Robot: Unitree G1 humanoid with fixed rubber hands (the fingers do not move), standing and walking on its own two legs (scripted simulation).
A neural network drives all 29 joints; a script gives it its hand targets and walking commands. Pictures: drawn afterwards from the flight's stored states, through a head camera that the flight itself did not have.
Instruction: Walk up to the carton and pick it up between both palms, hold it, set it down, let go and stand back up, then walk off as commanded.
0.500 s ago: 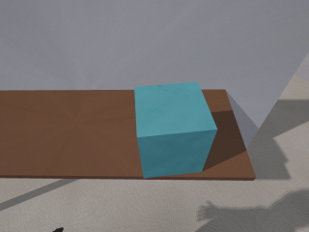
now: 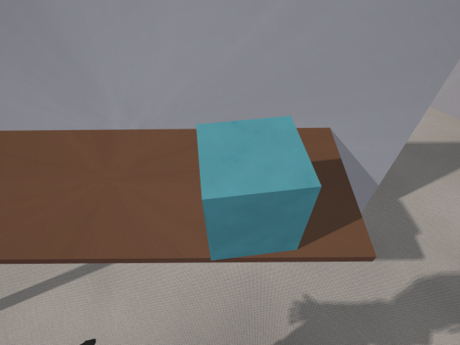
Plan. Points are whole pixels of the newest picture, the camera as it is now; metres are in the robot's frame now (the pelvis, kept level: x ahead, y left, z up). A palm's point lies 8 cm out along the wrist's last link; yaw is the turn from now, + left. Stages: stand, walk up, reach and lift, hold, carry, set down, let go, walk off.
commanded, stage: walk up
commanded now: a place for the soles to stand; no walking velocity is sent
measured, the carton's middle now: (249, 190) +0.44 -0.01 -0.04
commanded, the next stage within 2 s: reach and lift in 0.50 s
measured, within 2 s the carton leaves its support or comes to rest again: neither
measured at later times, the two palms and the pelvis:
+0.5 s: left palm out of the picture +0.09 +0.30 -0.11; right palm out of the picture +0.08 -0.32 -0.10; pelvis +0.00 +0.00 +0.00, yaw +0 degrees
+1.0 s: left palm (106, 337) +0.15 +0.24 -0.08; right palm out of the picture +0.11 -0.30 -0.07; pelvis -0.02 +0.00 -0.01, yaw +0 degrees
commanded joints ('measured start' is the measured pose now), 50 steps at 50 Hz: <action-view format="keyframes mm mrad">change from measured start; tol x16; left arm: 1 -66 211 48 -99 2 -30 11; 24 -46 219 54 -106 1 -28 17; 25 -61 216 48 -117 -3 -25 16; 26 -398 131 43 -393 14 166 54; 41 -12 58 145 -604 109 358 58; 50 -177 -48 75 -668 71 350 106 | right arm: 1 -13 -264 -62 -61 -1 -25 -16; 25 -17 -256 -56 -96 0 -20 -15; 26 -350 -86 -162 -86 -108 -177 26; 35 -127 -182 -124 -159 7 -200 58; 50 -193 -146 -112 -347 5 -103 129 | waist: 1 -12 14 -118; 29 -60 -14 52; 38 5 -56 -380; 50 -11 36 119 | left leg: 1 22 138 -95 -82 272 124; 25 13 110 -84 -70 224 120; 26 -256 -49 150 43 73 6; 28 -254 -15 147 65 -16 0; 40 -102 -69 140 63 332 23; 50 -274 -5 157 -139 -155 62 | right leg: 1 60 -64 49 -36 183 -53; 19 116 -94 98 -42 237 -95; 28 -25 -2 -91 28 -37 -51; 38 418 -13 -78 108 740 35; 50 212 30 -80 -77 -86 -23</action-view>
